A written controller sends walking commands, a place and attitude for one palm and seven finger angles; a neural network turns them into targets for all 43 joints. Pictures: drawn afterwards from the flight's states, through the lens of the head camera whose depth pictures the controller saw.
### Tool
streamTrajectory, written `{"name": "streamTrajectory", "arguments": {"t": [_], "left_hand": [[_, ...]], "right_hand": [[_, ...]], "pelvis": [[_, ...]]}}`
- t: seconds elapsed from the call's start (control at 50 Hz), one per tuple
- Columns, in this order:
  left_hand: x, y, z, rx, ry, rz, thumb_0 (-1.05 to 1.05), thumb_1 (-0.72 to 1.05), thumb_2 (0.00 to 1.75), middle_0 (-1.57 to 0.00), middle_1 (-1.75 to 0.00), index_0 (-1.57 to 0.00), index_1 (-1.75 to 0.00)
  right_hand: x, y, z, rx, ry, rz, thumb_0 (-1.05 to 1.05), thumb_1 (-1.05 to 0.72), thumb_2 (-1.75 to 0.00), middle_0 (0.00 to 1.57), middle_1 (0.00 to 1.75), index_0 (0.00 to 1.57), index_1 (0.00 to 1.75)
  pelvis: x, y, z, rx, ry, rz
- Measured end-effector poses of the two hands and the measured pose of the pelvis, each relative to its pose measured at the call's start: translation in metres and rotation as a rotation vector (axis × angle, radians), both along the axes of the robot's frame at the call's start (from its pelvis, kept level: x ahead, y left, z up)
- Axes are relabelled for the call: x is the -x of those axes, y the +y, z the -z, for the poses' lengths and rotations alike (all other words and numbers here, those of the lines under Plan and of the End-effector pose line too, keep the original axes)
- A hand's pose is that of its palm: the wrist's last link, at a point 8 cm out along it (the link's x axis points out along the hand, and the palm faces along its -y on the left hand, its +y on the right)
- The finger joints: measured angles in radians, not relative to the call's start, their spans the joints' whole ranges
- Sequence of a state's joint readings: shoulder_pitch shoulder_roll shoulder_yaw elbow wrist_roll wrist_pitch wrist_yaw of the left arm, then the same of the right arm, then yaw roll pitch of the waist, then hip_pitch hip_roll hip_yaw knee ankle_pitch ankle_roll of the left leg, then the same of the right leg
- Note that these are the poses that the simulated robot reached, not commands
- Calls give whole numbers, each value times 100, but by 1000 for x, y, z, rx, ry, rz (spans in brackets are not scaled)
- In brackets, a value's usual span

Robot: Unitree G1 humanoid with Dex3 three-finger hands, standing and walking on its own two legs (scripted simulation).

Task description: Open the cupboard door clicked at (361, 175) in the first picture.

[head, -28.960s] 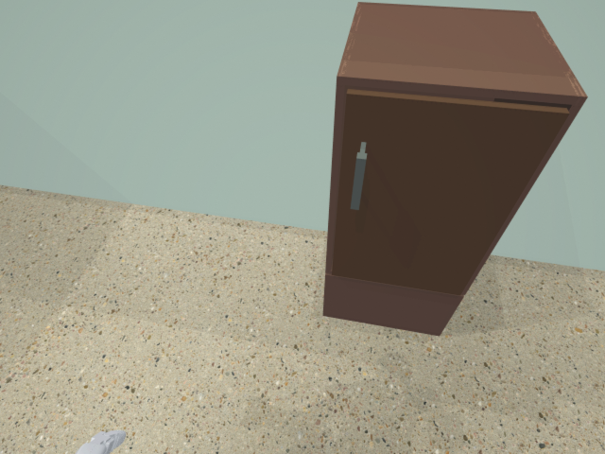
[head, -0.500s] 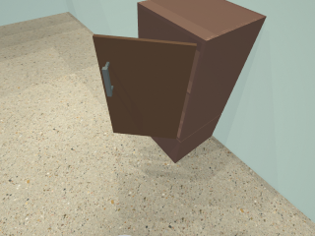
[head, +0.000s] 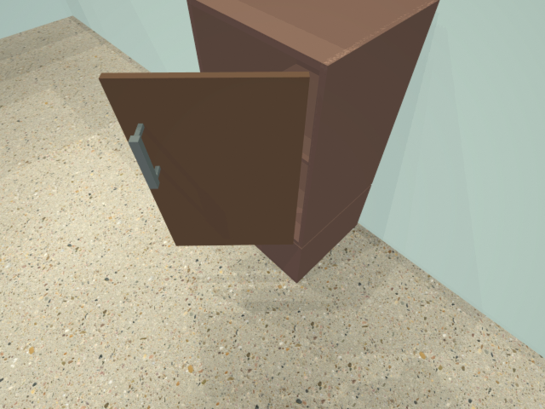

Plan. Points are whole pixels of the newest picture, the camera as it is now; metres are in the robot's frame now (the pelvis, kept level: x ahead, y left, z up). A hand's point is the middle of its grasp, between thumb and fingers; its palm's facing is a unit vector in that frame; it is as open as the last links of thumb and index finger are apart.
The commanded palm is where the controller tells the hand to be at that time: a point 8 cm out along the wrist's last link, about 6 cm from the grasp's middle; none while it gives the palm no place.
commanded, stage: come to a stop and stand still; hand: left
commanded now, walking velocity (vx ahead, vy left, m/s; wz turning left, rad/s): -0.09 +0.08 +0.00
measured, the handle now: (147, 157) +0.59 +0.29 -0.03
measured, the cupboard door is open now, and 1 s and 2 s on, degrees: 46 46 46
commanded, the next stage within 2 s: look again from close up in 0.52 s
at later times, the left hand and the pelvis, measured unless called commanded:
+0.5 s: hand out of the picture +0.02 +0.20 -0.15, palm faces -0.01 -0.96 -0.29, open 7.4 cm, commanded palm none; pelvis -0.02 +0.01 +0.00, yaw -2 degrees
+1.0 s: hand out of the picture +0.01 +0.16 -0.16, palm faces -0.01 -0.97 -0.22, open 7.3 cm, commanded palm none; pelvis -0.01 -0.02 +0.01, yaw -1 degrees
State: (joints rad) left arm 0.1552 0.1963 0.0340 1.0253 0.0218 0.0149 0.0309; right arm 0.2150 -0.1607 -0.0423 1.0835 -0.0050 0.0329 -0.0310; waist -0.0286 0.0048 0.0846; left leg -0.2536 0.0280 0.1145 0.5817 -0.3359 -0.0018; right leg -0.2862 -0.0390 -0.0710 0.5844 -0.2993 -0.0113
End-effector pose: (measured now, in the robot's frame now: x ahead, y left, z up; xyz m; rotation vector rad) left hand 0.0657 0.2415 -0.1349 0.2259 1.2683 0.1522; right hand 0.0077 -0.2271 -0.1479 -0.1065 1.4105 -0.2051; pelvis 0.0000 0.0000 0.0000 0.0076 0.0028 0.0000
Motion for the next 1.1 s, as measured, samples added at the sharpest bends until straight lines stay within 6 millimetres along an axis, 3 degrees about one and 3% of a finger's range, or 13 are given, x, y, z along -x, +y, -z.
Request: {"name": "streamTrajectory", "arguments": {"t": [0.18,0.36,0.46,0.64,0.86,0.98,1.1], "left_hand": [[-8,-9,7,60,-34,-23,1,91,89,-20,-30,-19,-30],[25,2,-3,1,-8,6,0,91,89,-20,-30,-20,-30],[42,8,-13,-30,5,-1,1,91,89,-20,-30,-20,-30],[61,-2,-17,-23,46,-7,1,91,89,-20,-30,-19,-30],[64,-27,-9,20,80,-13,1,92,89,-20,-30,-20,-30],[64,-33,-7,27,93,-19,1,92,89,-20,-30,-20,-30],[64,-38,-6,31,101,-29,1,92,89,-20,-30,-20,-30]], "right_hand": [[1,0,-11,40,-4,-32,1,-91,-89,20,30,20,29],[-22,8,-3,-3,-184,-38,1,-92,-89,20,30,20,29],[-24,7,-2,-22,-214,-53,1,-94,-89,20,30,20,29],[3,0,0,-40,-134,-63,1,-93,-89,20,30,20,29],[45,-3,-2,-49,7,-36,1,-92,-89,20,30,20,29],[52,-1,-3,-59,39,-27,1,-91,-89,20,30,20,29],[46,-1,-2,-65,39,-26,1,-91,-89,20,30,20,29]], "pelvis": [[2,6,-2,-6,-16,6],[11,11,1,1,-24,23],[14,10,-1,-8,-30,31],[16,1,-6,-14,-22,31],[14,-12,-8,-12,-21,24],[10,-17,-9,-10,-18,22],[6,-21,-9,-9,-18,19]]}}
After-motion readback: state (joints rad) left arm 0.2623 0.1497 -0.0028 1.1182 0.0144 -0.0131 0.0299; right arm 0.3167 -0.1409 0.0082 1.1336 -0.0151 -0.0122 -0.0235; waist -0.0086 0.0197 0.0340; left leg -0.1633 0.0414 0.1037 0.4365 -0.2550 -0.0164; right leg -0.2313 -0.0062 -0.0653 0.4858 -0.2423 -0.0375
